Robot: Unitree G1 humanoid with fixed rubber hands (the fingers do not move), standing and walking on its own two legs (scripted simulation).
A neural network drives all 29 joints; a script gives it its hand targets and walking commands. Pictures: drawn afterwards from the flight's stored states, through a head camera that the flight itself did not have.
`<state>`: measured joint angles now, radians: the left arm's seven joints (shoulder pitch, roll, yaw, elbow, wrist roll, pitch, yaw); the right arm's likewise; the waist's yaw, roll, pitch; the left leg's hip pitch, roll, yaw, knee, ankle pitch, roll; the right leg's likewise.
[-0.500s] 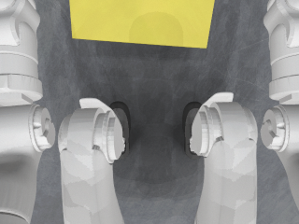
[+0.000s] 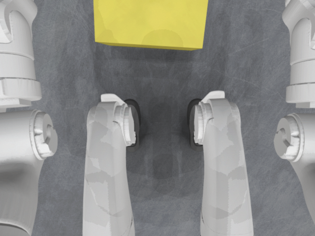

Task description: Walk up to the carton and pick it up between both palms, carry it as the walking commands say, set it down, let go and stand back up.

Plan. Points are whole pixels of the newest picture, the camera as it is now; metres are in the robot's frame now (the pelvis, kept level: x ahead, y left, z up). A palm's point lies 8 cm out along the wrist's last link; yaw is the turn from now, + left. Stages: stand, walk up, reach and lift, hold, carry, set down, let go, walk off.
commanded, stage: set down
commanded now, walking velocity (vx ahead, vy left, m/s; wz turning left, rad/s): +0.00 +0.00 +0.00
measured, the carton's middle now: out of the picture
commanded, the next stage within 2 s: let go in 0.64 s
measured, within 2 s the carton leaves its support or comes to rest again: neither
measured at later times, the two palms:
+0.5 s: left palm out of the picture +0.56 +0.23 +0.04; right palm out of the picture +0.54 -0.22 +0.03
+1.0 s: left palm out of the picture +0.46 +0.25 +0.08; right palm out of the picture +0.44 -0.24 +0.08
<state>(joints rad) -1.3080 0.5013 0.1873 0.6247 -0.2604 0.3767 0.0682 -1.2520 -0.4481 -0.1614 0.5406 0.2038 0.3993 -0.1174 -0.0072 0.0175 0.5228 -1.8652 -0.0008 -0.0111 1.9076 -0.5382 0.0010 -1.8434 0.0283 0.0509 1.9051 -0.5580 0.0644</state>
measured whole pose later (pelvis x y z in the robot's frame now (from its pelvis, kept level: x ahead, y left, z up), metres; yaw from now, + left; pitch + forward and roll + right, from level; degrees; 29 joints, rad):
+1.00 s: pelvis +0.03 +0.00 +0.21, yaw -1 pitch +21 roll -1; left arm -0.70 0.48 0.19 0.29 -0.17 0.36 -0.01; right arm -0.68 -0.43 -0.10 0.25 0.20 0.37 -0.05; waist -0.01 0.02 0.52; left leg -1.12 0.02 -0.01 1.10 -0.34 0.01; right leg -1.10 0.02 0.05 1.07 -0.34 0.05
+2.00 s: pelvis +0.16 -0.02 +0.31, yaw +0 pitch +7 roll +0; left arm 0.21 0.23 0.07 0.38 -0.03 0.06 -0.08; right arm 0.23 -0.26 -0.03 0.39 0.11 0.06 0.06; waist -0.01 0.02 -0.01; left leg -0.28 0.02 0.00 0.42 -0.25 -0.02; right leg -0.29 0.01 0.05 0.45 -0.27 0.01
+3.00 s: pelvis +0.09 -0.01 +0.29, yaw +0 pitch -3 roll +0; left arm 0.28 0.25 0.07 0.59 0.02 -0.02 -0.01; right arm 0.29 -0.26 -0.05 0.71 0.04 -0.04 0.01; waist -0.01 0.02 -0.08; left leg -0.28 0.01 0.00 0.59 -0.26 -0.02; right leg -0.28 0.01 0.05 0.61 -0.28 0.01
